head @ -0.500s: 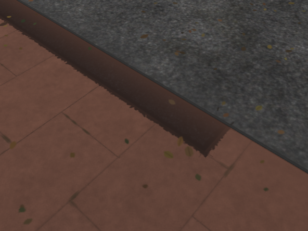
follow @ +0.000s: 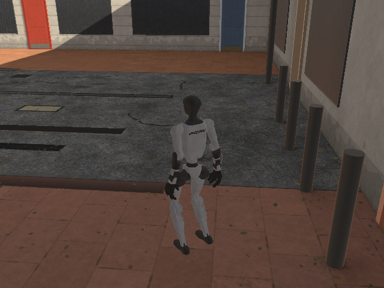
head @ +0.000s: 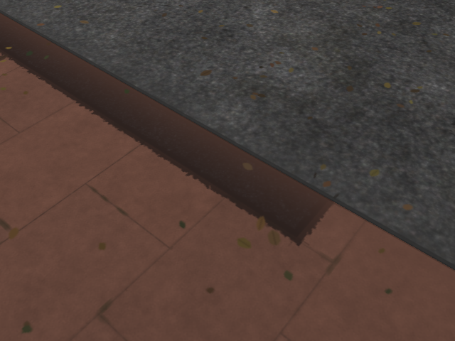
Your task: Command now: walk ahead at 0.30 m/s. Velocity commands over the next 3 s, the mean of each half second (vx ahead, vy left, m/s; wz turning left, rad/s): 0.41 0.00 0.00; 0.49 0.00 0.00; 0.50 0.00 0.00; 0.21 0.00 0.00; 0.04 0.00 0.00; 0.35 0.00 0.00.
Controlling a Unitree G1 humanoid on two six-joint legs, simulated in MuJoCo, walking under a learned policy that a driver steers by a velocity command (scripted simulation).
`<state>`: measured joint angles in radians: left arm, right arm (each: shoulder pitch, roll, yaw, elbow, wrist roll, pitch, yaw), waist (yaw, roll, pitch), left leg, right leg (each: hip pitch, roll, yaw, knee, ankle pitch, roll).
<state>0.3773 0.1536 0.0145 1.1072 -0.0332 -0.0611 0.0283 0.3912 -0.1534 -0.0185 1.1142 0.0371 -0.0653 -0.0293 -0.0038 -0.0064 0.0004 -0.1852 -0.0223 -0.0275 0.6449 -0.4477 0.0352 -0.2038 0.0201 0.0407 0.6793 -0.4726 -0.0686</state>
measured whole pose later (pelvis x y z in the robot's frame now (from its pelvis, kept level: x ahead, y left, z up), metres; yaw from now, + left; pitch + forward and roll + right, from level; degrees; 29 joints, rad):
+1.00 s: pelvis +0.45 -0.02 +0.03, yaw +0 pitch +1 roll +2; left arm 0.08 0.23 0.04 0.86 -0.02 -0.09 0.00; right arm 0.39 -0.23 -0.03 1.01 0.01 -0.10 0.01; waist -0.08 -0.03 0.00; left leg -0.02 -0.07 0.05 0.20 -0.21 0.06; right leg -0.67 -0.13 0.04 0.66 0.06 -0.01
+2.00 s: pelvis +0.87 -0.02 +0.01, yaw +0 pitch +1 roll +1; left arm 0.20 0.22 0.05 0.98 0.01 0.01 0.05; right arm 0.15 -0.20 -0.02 0.97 -0.02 -0.04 0.00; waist 0.00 -0.03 0.01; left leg -0.34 -0.05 0.07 0.42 -0.10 0.07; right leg -0.36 -0.07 0.03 0.64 -0.29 0.02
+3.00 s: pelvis +1.08 -0.07 +0.02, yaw -1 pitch +2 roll +1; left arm 0.50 0.17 0.03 1.08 0.00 -0.09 0.01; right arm 0.00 -0.24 -0.05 0.94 0.03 -0.09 0.03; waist 0.07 0.02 0.00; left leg -0.66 0.06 0.05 0.76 -0.08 0.04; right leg 0.08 0.00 -0.03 0.21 -0.33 -0.03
